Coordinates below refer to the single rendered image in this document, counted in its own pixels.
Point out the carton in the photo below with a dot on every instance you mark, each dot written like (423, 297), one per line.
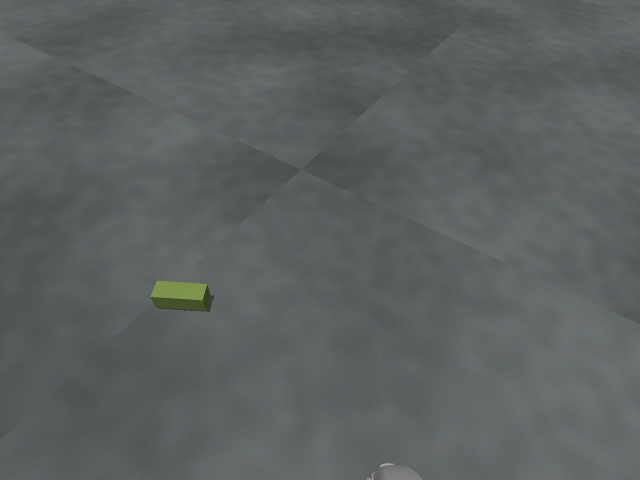
(180, 295)

